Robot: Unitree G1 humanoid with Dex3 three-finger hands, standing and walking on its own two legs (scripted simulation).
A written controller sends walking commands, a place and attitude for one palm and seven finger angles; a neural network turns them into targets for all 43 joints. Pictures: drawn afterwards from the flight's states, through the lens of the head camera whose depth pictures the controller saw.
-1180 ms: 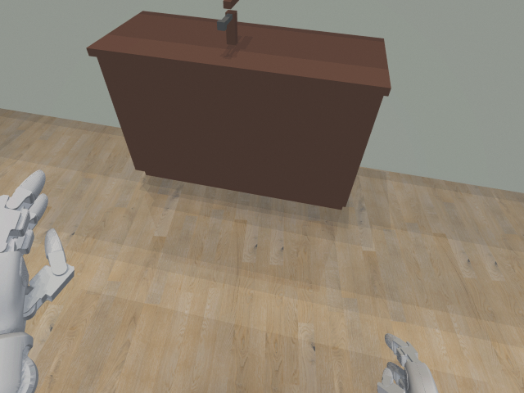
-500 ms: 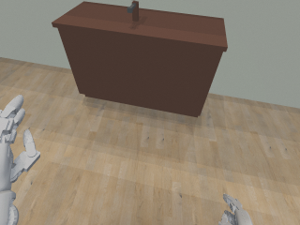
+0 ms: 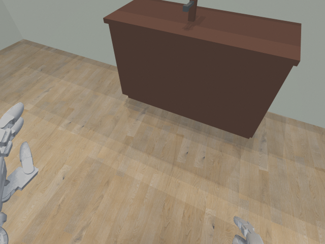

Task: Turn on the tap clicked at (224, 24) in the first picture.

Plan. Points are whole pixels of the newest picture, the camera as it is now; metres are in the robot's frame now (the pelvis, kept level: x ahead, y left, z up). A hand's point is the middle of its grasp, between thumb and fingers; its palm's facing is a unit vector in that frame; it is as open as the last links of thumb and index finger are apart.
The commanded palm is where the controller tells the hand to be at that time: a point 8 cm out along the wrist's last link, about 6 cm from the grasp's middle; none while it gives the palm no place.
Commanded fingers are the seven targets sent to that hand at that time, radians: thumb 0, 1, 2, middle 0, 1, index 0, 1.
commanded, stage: walk to a spot facing it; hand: left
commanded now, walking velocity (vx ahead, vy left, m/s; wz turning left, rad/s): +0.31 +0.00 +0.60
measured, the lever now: (185, 8) +1.23 -0.07 +0.08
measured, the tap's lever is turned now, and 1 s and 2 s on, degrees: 0 0 0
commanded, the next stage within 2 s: none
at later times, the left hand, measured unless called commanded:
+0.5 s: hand (11, 129) +0.29 +0.31 +0.18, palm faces +0.63 -0.65 -0.43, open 7.5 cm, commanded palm +0.19 +0.33 +0.19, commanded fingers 0.00 0.90 0.90 -0.20 -0.30 -0.20 -0.30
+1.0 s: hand (32, 99) +0.36 +0.30 +0.19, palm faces +0.75 -0.49 -0.44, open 7.5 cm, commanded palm +0.28 +0.31 +0.19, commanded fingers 0.00 0.90 0.90 -0.20 -0.30 -0.20 -0.30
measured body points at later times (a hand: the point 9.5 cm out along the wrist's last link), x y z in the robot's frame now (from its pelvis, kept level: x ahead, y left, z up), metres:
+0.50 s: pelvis +0.13 +0.01 -0.01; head +0.16 +0.03 +0.44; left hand +0.25 +0.34 +0.20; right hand +0.38 -0.13 -0.09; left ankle +0.14 +0.14 -0.73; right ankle +0.09 -0.11 -0.63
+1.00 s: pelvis +0.29 -0.01 +0.01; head +0.32 +0.00 +0.46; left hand +0.31 +0.32 +0.22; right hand +0.57 -0.16 -0.08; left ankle +0.25 +0.14 -0.66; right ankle +0.32 -0.10 -0.73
